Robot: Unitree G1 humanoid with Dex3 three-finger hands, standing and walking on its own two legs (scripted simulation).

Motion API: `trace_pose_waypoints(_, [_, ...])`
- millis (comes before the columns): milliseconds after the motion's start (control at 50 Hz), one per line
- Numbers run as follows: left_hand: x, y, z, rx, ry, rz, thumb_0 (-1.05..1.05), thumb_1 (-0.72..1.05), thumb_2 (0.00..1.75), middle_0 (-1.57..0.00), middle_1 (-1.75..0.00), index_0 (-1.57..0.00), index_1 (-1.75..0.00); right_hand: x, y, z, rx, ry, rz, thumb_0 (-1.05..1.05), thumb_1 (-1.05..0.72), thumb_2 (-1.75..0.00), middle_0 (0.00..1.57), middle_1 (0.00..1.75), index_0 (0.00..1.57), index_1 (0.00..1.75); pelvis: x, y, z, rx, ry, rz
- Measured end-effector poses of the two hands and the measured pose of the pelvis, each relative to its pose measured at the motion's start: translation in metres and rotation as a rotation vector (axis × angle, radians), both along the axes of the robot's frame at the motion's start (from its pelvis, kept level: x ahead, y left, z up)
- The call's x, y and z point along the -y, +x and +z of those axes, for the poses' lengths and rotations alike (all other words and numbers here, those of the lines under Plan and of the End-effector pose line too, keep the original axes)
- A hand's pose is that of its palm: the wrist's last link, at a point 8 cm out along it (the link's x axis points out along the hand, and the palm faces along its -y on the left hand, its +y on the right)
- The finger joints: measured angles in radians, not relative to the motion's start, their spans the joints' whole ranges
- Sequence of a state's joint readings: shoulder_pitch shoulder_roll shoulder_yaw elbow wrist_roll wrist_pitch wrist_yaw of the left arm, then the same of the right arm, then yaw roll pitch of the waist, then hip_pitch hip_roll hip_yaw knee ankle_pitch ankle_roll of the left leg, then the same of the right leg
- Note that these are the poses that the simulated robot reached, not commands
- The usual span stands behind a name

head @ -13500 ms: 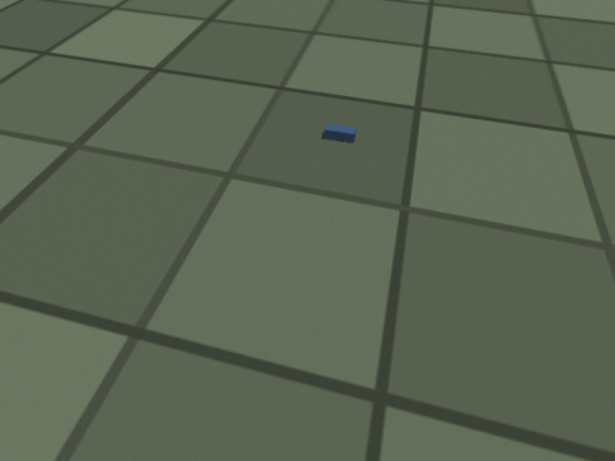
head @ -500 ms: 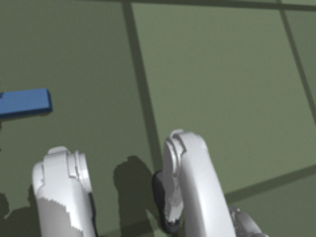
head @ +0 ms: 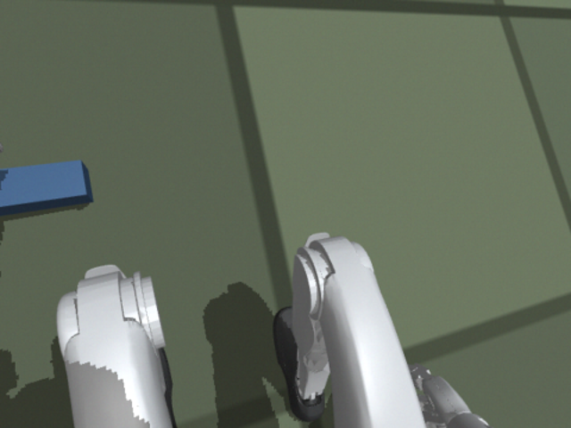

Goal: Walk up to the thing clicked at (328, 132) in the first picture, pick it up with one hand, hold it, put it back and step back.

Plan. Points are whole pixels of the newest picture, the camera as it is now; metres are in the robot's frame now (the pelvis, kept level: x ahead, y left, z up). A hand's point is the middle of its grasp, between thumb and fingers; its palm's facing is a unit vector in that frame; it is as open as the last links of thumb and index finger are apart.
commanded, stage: rise first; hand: left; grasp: from above
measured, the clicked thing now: (32, 189) +0.47 +0.32 -0.29
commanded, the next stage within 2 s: approach in 0.08 s
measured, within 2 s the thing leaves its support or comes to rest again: neither
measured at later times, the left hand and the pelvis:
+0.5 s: hand (5, 173) +0.46 +0.31 -0.17, palm faces -0.41 -0.06 -0.91, open 14.0 cm; pelvis +0.00 +0.00 +0.00, yaw +0 degrees
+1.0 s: hand out of the picture +0.44 +0.33 -0.18, palm faces -0.50 -0.09 -0.86, open 14.2 cm; pelvis +0.00 +0.00 +0.00, yaw +0 degrees
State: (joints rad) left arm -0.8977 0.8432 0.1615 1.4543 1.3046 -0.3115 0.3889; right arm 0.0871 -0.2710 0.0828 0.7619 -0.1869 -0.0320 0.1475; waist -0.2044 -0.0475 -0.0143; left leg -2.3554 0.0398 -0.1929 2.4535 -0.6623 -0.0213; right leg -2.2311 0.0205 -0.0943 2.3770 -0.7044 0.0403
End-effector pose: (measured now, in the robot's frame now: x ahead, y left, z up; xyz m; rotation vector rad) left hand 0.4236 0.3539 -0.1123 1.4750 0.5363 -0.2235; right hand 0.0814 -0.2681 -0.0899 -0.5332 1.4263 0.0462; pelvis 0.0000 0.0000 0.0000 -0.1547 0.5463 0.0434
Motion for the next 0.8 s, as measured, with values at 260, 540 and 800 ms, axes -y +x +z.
trace_pose_waypoints(260, [-0.003, -0.001, -0.004, -0.003, 0.004, -0.001, 0.00, -0.47, 0.96, -0.17, -0.95, -0.16, -0.96, -0.001, -0.007, 0.000, -0.011, -0.005, 0.004, 0.00, -0.91, -0.90, 0.20, 0.30, 0.21, 0.30, 0.000, -0.001, -0.003, 0.003, -0.002, -0.001])
trace_pose_waypoints(540, [0.047, 0.044, 0.001, 0.080, 0.001, -0.083, -0.01, -0.53, 1.00, -0.10, -1.00, -0.10, -1.01, -0.003, -0.016, 0.009, 0.011, -0.007, -0.028, 0.00, -0.90, -0.89, 0.20, 0.30, 0.21, 0.30, -0.001, 0.001, 0.000, -0.021, -0.004, -0.003])
trace_pose_waypoints(800, [0.047, 0.041, -0.005, -0.014, 0.020, 0.023, 0.00, -0.53, 1.01, -0.09, -1.02, -0.09, -1.02, -0.003, -0.042, 0.007, -0.026, 0.035, -0.074, 0.00, -0.90, -0.89, 0.20, 0.30, 0.20, 0.30, 0.002, -0.001, 0.003, -0.015, 0.010, -0.016])
